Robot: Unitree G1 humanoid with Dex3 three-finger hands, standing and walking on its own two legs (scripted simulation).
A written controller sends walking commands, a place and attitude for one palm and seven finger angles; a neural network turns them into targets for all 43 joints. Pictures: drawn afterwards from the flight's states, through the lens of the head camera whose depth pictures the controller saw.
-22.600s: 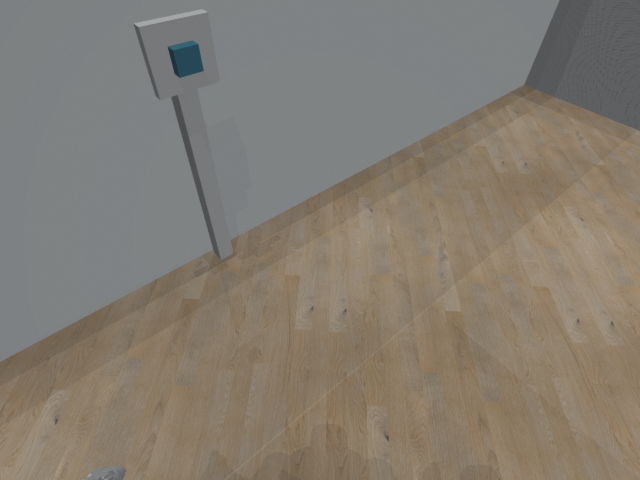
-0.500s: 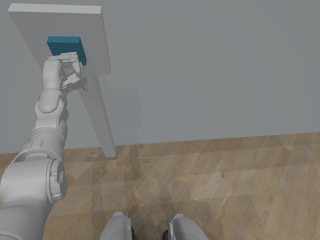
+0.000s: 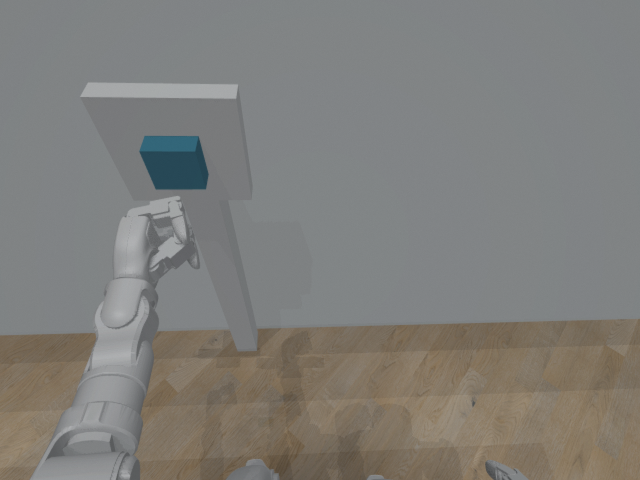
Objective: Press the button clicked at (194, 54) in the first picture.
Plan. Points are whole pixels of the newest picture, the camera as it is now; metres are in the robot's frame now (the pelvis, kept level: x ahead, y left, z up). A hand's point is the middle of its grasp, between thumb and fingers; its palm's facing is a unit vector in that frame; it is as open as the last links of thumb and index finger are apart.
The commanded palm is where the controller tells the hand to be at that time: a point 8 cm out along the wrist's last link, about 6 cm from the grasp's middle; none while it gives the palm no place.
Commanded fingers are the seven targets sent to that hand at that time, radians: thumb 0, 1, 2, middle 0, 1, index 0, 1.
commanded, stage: pull the fist back off the button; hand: left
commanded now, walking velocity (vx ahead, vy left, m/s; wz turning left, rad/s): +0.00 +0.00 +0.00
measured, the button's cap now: (177, 161) +0.50 +0.20 +0.10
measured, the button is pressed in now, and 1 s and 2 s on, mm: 0 0 0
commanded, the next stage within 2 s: draw the hand back to the body in 0.24 s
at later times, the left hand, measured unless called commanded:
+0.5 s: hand (179, 266) +0.34 +0.17 +0.09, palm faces +0.04 -1.00 -0.03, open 3.1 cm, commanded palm +0.30 +0.22 +0.10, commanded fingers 0.00 0.90 0.90 -1.30 -1.50 -1.30 -1.50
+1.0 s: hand (110, 318) +0.26 +0.20 +0.14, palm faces +0.22 -0.95 -0.22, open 3.1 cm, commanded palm +0.22 +0.25 +0.16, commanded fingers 0.00 0.90 0.90 -1.30 -1.50 -1.30 -1.50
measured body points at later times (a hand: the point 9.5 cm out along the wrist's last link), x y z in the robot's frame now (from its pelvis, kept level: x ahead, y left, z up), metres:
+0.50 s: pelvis +0.00 -0.02 +0.01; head +0.04 -0.02 +0.46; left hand +0.34 +0.22 +0.09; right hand +0.14 -0.26 -0.09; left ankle +0.03 +0.09 -0.69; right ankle -0.01 -0.11 -0.69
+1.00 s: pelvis +0.01 -0.01 +0.04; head -0.01 -0.03 +0.49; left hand +0.24 +0.25 +0.15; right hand +0.20 -0.24 -0.04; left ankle +0.03 +0.09 -0.69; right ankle -0.01 -0.11 -0.69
